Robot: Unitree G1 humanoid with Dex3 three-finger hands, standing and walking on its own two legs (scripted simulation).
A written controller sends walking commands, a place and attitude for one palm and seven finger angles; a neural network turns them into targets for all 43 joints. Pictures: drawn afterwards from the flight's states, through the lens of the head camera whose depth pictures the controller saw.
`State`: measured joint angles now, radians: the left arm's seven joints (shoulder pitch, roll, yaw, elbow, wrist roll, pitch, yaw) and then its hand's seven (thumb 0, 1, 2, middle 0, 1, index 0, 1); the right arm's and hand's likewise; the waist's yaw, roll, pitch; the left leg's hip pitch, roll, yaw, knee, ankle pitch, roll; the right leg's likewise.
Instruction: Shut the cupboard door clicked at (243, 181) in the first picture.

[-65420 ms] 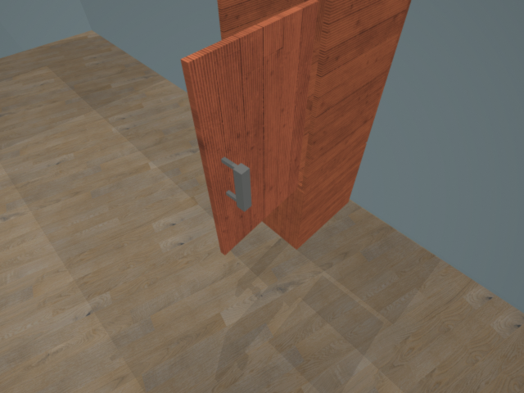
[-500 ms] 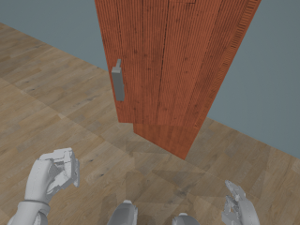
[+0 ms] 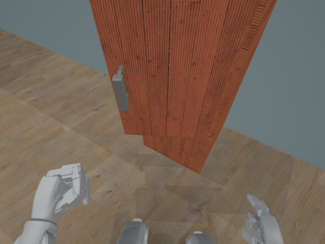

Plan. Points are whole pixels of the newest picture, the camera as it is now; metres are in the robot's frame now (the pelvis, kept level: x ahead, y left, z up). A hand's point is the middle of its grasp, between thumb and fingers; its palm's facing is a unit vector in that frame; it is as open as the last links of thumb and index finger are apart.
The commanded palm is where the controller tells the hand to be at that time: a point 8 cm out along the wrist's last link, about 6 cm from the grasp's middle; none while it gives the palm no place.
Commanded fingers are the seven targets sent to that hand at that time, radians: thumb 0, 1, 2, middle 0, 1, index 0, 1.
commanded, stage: bring the fist close to the handle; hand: left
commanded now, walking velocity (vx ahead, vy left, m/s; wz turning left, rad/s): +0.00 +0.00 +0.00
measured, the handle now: (122, 88) +0.53 +0.16 +0.05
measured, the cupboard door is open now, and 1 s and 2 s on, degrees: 28 28 19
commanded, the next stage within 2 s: push the door shut along its arc in 1.34 s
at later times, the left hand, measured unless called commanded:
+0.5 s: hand (112, 144) +0.33 +0.15 +0.06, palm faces -0.03 -1.00 -0.03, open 3.1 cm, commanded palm +0.32 +0.19 +0.06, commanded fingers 0.00 0.90 0.90 -1.30 -1.50 -1.30 -1.50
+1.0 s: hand (137, 110) +0.44 +0.10 +0.06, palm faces +0.00 -1.00 -0.02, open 3.1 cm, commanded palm +0.41 +0.16 +0.06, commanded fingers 0.00 0.90 0.90 -1.30 -1.50 -1.30 -1.50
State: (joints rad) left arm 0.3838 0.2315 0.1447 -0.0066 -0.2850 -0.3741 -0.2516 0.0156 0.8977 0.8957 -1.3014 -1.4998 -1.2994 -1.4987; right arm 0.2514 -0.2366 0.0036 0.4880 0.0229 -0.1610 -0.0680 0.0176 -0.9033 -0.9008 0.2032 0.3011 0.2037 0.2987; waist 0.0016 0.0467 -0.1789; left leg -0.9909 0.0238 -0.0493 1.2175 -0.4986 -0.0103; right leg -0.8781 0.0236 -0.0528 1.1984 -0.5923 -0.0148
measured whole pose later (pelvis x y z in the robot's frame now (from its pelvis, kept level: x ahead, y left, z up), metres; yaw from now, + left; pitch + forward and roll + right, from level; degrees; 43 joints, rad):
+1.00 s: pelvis -0.01 +0.00 +0.00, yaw -1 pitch +20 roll -1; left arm -0.62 0.18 0.16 0.87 -0.09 -0.44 0.02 0.01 0.90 0.90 -1.30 -1.50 -1.30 -1.50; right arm 0.29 -0.23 0.00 0.64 -0.02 -0.03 0.00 0.01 -0.90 -0.90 0.20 0.30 0.20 0.30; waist -0.10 0.04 -0.16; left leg -1.06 0.03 -0.01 1.17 -0.45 0.00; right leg -0.97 0.02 -0.02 1.18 -0.55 -0.01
